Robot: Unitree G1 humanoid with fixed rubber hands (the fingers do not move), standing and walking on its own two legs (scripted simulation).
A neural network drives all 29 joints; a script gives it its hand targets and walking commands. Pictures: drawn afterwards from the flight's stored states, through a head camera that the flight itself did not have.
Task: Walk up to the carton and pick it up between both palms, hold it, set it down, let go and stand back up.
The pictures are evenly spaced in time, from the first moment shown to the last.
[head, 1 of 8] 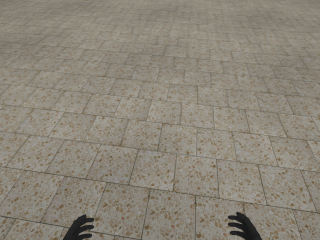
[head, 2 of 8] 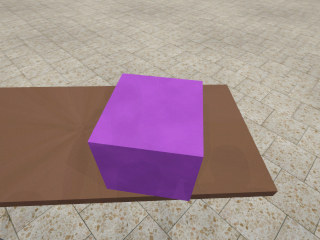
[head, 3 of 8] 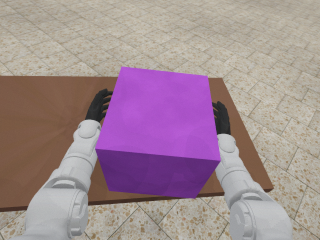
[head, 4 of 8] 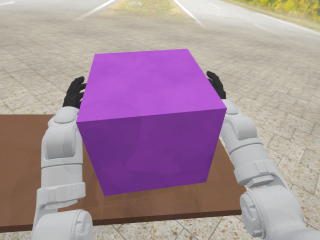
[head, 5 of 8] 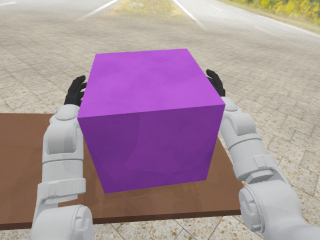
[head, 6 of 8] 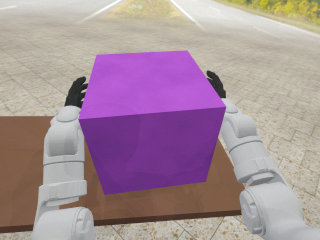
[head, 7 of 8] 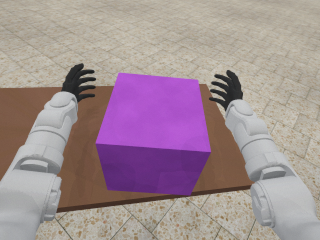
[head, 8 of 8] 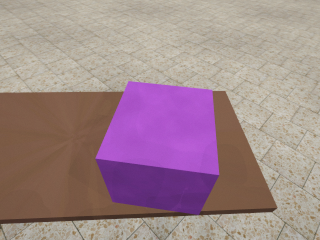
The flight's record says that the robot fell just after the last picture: no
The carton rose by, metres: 0.19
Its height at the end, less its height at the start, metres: +0.00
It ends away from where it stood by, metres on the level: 0.04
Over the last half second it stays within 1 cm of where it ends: yes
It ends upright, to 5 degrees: yes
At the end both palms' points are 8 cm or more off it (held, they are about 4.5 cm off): yes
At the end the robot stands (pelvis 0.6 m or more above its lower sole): yes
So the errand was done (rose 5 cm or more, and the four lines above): yes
